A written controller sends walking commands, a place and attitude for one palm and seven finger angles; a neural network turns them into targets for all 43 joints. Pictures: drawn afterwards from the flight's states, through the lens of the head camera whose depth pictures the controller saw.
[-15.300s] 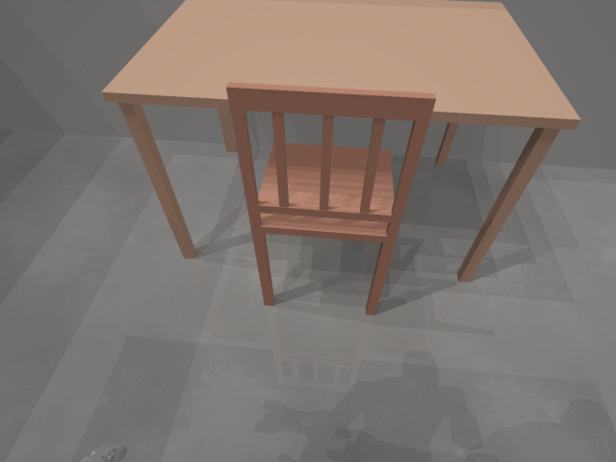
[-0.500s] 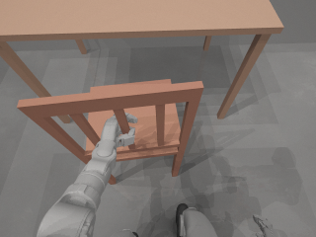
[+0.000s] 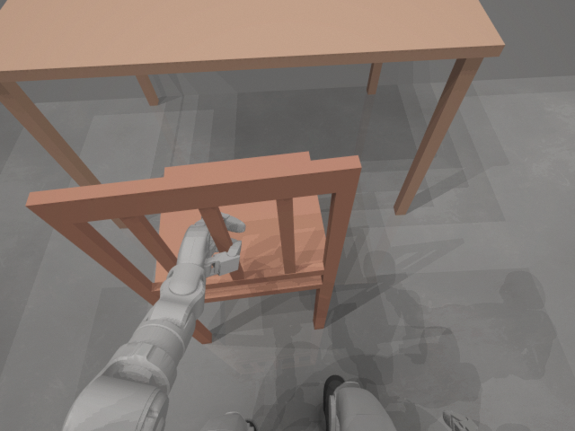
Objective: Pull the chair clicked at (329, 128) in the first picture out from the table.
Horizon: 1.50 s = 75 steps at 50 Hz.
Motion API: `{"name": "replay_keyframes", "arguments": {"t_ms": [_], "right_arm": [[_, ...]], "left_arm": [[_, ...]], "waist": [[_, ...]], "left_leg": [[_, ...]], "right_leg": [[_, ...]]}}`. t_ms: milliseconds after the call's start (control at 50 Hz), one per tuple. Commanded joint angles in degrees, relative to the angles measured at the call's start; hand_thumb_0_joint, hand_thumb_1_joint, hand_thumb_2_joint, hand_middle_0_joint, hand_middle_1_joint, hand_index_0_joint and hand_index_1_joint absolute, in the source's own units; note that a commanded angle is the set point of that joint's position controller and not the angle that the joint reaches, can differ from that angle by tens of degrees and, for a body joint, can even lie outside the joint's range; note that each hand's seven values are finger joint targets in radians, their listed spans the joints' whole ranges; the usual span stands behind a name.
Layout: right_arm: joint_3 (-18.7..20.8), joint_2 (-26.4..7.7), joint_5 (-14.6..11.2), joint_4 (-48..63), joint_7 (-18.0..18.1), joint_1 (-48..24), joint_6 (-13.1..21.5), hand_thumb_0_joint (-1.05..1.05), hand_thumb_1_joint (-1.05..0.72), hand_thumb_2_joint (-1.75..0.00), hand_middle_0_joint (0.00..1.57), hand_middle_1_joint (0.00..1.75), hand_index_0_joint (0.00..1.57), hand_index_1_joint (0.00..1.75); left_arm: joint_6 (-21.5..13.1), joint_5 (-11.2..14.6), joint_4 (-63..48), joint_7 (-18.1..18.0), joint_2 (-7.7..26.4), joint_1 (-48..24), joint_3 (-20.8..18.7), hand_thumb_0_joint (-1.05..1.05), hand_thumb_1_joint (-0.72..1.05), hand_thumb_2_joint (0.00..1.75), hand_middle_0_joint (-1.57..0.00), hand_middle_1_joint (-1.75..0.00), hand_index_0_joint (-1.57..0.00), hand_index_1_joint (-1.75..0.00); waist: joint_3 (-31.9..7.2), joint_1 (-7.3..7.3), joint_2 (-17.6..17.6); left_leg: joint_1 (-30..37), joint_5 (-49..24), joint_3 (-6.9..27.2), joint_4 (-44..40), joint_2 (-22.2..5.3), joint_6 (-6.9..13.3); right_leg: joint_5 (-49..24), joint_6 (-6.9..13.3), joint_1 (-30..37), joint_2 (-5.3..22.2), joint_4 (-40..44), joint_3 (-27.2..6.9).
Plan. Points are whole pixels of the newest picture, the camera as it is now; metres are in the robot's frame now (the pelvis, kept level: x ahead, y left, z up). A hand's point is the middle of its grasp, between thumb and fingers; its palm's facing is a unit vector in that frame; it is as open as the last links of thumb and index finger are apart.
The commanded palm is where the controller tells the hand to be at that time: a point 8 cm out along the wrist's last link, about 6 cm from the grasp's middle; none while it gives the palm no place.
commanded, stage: step backward, pulling the chair out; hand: left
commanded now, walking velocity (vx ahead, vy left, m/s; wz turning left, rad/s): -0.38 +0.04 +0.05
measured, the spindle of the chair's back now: (225, 246) +0.40 +0.11 -0.08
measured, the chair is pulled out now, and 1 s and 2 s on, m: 0.27 0.36 0.52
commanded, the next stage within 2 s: none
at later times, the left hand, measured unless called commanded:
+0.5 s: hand (230, 274) +0.34 +0.09 -0.05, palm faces -0.10 -0.98 -0.18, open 5.4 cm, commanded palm +0.32 +0.14 -0.05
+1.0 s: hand (226, 314) +0.28 +0.09 -0.05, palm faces -0.08 -0.98 -0.18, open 5.4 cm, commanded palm +0.27 +0.15 -0.05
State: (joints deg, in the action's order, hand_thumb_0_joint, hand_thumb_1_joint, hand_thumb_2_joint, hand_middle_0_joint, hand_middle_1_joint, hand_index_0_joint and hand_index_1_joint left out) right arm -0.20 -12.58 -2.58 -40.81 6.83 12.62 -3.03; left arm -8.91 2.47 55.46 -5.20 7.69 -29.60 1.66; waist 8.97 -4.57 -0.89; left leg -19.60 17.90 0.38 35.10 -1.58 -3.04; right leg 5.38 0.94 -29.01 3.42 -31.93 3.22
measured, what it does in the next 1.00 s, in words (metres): steps on the spot: right foot, then left foot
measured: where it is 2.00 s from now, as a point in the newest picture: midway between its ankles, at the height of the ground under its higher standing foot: outside the picture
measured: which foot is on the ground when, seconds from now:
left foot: down 0.00-0.66, up 0.68-0.80, down 0.82-1.00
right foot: down 0.00-0.14, up 0.16-0.22, down 0.24-1.00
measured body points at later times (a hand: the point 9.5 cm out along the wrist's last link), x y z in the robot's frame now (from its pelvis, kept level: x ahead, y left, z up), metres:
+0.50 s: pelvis -0.04 +0.00 +0.01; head +0.06 -0.01 +0.44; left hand +0.34 +0.14 -0.04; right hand +0.06 -0.26 -0.13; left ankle -0.03 +0.14 -0.72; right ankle +0.07 -0.11 -0.72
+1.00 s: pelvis -0.09 -0.01 +0.01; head +0.01 -0.02 +0.44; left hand +0.28 +0.14 -0.03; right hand +0.00 -0.26 -0.13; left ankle -0.08 +0.13 -0.72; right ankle -0.01 -0.12 -0.72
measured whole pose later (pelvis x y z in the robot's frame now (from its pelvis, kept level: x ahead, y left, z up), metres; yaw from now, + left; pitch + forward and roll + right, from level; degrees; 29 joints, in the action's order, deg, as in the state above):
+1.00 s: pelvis -0.09 -0.01 +0.01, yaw +2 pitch +2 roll +1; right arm 0.1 -13.4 -1.7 -39.8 7.0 11.2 -4.0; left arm -7.8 2.5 54.4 -5.1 7.6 -30.9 3.2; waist 11.0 -3.5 -0.7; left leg -19.0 15.1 -0.9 32.2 -1.4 -1.7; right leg 9.7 0.5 -24.4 2.4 -31.9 2.9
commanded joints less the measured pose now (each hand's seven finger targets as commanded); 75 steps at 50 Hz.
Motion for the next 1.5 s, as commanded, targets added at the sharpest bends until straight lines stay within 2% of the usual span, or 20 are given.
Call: {"name": "replay_keyframes", "arguments": {"t_ms": [0,60,140,200,280,360,480,560,620,700,780,860,960,1080,1140,1220,1300,1360,1400,1480], "right_arm": [[3.0,-8.1,-0.8,3.6,0.5,2.5,3.0,0.0,-0.9,-0.9,0.2,0.3,0.2,0.3],[1.9,-8.2,-0.5,3.6,0.8,2.3,3.4,0.0,-0.9,-0.9,0.2,0.3,0.2,0.3],[2.3,-8.7,1.7,7.9,0.3,-1.8,1.6,0.0,-0.9,-0.9,0.2,0.3,0.2,0.3],[2.9,-8.3,1.1,6.3,-0.1,0.7,1.7,0.0,-0.9,-0.9,0.2,0.3,0.2,0.3],[3.8,-8.8,0.0,4.4,0.5,2.6,2.0,0.0,-0.9,-0.9,0.2,0.3,0.2,0.3],[2.3,-8.1,-0.4,5.2,0.7,0.6,2.2,0.0,-0.9,-0.9,0.2,0.3,0.2,0.3],[2.6,-8.9,1.5,7.4,0.7,-2.0,0.5,0.0,-0.9,-0.9,0.2,0.3,0.2,0.3],[3.0,-7.9,1.3,6.2,-0.4,0.6,0.9,0.0,-0.9,-0.9,0.2,0.3,0.2,0.3],[3.5,-7.9,-0.3,4.9,0.5,1.4,1.5,0.0,-0.9,-0.9,0.2,0.3,0.2,0.3],[2.2,-8.1,-0.3,4.1,0.5,0.5,2.8,0.0,-0.9,-0.9,0.2,0.3,0.2,0.3],[1.8,-9.5,-0.4,4.3,1.4,0.7,2.0,0.0,-0.9,-0.9,0.2,0.3,0.2,0.3],[2.0,-8.4,1.6,8.5,0.8,-3.1,0.0,0.0,-0.9,-0.9,0.2,0.3,0.2,0.3],[2.8,-7.8,0.9,5.2,0.1,1.8,0.9,0.0,-0.9,-0.9,0.2,0.3,0.2,0.3],[2.5,-8.7,-0.3,3.7,1.0,0.4,2.3,0.0,-0.9,-0.9,0.2,0.3,0.2,0.3],[1.8,-8.7,0.0,3.9,1.4,1.0,2.3,0.0,-0.9,-0.9,0.2,0.3,0.2,0.3],[2.0,-8.3,1.9,7.3,0.5,-2.7,0.8,0.0,-0.9,-0.9,0.2,0.3,0.2,0.3],[3.0,-8.5,1.5,3.9,-1.2,2.1,1.9,0.0,-0.9,-0.9,0.2,0.3,0.2,0.3],[3.4,-8.5,0.7,2.9,-0.6,3.4,2.0,0.0,-0.9,-0.9,0.2,0.3,0.2,0.3],[3.5,-8.8,-0.1,3.5,0.0,1.1,2.5,0.0,-0.9,-0.9,0.2,0.3,0.2,0.3],[1.9,-8.4,0.2,3.7,0.4,-0.9,3.3,0.0,-0.9,-0.9,0.2,0.3,0.2,0.3]], "left_arm": [[-3.8,-1.3,-8.1,-0.7,10.6,-17.3,-2.0,0.0,0.9,0.9,-0.5,-1.45,-0.5,-1.45],[-3.0,-1.1,-8.9,-0.7,7.9,-17.8,-0.6,0.0,0.9,0.9,-0.5,-1.45,-0.5,-1.45],[-3.3,-1.4,-14.9,-0.4,5.6,-18.3,1.0,0.0,0.9,0.9,-0.5,-1.45,-0.5,-1.45],[-3.7,-1.5,-13.8,-0.5,6.0,-19.8,0.0,0.0,0.9,0.9,-0.5,-1.45,-0.5,-1.45],[-4.9,-1.2,-11.7,-0.7,10.4,-18.6,-1.5,0.0,0.9,0.9,-0.5,-1.45,-0.5,-1.45],[-3.4,-0.9,-10.5,-0.2,8.8,-16.5,-0.5,0.0,0.9,0.9,-0.5,-1.45,-0.5,-1.45],[-3.7,-1.4,-16.0,-0.4,6.9,-19.1,0.6,0.0,0.9,0.9,-0.5,-1.45,-0.5,-1.45],[-4.9,-2.0,-14.4,-0.4,6.9,-20.8,-0.1,0.0,0.9,0.9,-0.5,-1.45,-0.5,-1.45],[-5.2,-1.2,-12.3,-0.5,10.6,-20.1,-1.3,0.0,0.9,0.9,-0.5,-1.45,-0.5,-1.45],[-2.8,-1.2,-8.4,-0.5,10.4,-17.2,-1.9,0.0,0.9,0.9,-0.5,-1.45,-0.5,-1.45],[-0.9,0.0,-10.4,-0.7,8.6,-16.6,-0.1,0.0,0.9,0.9,-0.5,-1.45,-0.5,-1.45],[-1.8,-0.9,-16.8,-0.4,5.3,-20.6,1.7,0.0,0.9,0.9,-0.5,-1.45,-0.5,-1.45],[-4.5,-1.9,-14.9,-0.4,6.3,-23.6,1.3,0.0,0.9,0.9,-0.5,-1.45,-0.5,-1.45],[-3.0,-1.0,-8.1,-0.4,10.2,-17.8,-1.2,0.0,0.9,0.9,-0.5,-1.45,-0.5,-1.45],[-2.2,-0.6,-9.9,-0.5,8.8,-17.5,-0.7,0.0,0.9,0.9,-0.5,-1.45,-0.5,-1.45],[-2.9,-1.2,-15.1,-0.2,6.1,-21.7,0.8,0.0,0.9,0.9,-0.5,-1.45,-0.5,-1.45],[-5.2,-2.3,-11.7,-0.3,6.0,-22.9,-0.2,0.0,0.9,0.9,-0.5,-1.45,-0.5,-1.45],[-6.6,-2.3,-10.9,-0.4,9.8,-23.3,-1.2,0.0,0.9,0.9,-0.5,-1.45,-0.5,-1.45],[-5.9,-1.3,-8.1,-0.4,12.2,-19.9,-2.7,0.0,0.9,0.9,-0.5,-1.45,-0.5,-1.45],[-2.9,-1.1,-8.2,-0.4,11.7,-17.1,-2.8,0.0,0.9,0.9,-0.5,-1.45,-0.5,-1.45]], "waist": [[-31.5,2.68,10.5],[-30.8,1.36,8.8],[-24.2,3.15,-16.2],[-27.3,2.14,-3.0],[-35.3,1.1,3.6],[-32.1,1.96,8.5],[-28.9,2.2,-13.1],[-29.2,1.95,-6.0],[-33.7,1.22,5.7],[-31.0,2.76,7.6],[-31.3,1.81,5.1],[-25.4,3.19,-14.5],[-31.7,0.96,-2.3],[-30.1,2.58,7.9],[-31.3,1.88,6.2],[-25.9,3.05,-16.6],[-30.3,1.62,-5.1],[-32.9,0.68,-0.9],[-33.3,2.0,4.0],[-29.9,3.21,5.8]], "left_leg": [[0.9,8.3,1.5,8.9,0.7,1.0],[5.0,1.9,1.7,-3.6,-1.3,1.6],[-2.5,-19.5,11.6,-15.9,-13.6,7.7],[7.0,-37.3,8.4,-5.1,-11.5,5.4],[6.0,-17.4,1.4,3.0,-3.8,0.1],[1.8,5.5,2.9,4.0,-1.2,0.9],[6.8,-31.3,8.6,-12.8,-12.5,6.2],[11.4,-39.0,6.5,-4.8,-11.7,5.4],[6.4,-12.7,0.0,3.7,-3.6,0.2],[-0.6,10.4,4.6,9.9,-0.8,0.8],[7.2,-9.1,2.7,-9.6,-3.6,1.9],[-0.5,-19.3,8.7,-16.1,-13.6,7.2],[12.1,-38.5,3.8,-3.3,-10.1,2.9],[2.2,7.8,3.1,7.2,-1.1,0.8],[7.3,-6.6,2.2,-7.6,-3.5,1.8],[3.7,-28.4,11.4,-15.8,-16.3,8.7],[21.6,-55.3,8.3,-2.0,-14.5,7.0],[13.5,-39.2,1.9,-1.0,-9.1,1.9],[4.3,-6.5,0.5,6.2,-3.6,0.0],[-0.9,9.7,5.2,9.8,-1.2,0.6]], "right_leg": [[-12.0,6.2,22.9,16.5,12.0,-11.6],[-10.7,3.4,21.4,13.0,8.7,-6.2],[8.7,-1.2,18.8,0.8,-10.7,-1.7],[-10.8,0.0,20.2,2.0,-1.0,-3.1],[-36.0,4.7,29.0,12.1,4.1,-9.2],[-22.6,5.3,26.0,15.8,9.3,-9.2],[-1.2,-1.2,19.1,1.4,-6.1,-1.8],[-11.3,0.0,19.5,2.3,0.4,-3.5],[-31.0,4.0,27.1,12.6,6.4,-10.4],[-24.4,7.6,26.4,18.6,10.0,-11.9],[-18.0,2.0,25.0,11.8,5.6,-5.6],[6.9,-1.3,21.2,1.7,-9.3,-1.6],[-24.7,1.0,24.2,5.5,2.0,-5.1],[-22.9,6.4,24.5,17.3,10.5,-11.4],[-17.0,2.0,24.0,11.6,6.2,-6.0],[12.6,-1.0,16.7,0.8,-13.1,-2.0],[-4.6,0.2,16.3,1.3,1.8,-3.6],[-32.4,1.6,27.9,6.6,4.7,-6.5],[-45.0,5.1,32.1,14.7,5.7,-12.4],[-31.4,7.5,28.0,18.4,8.2,-12.0]]}}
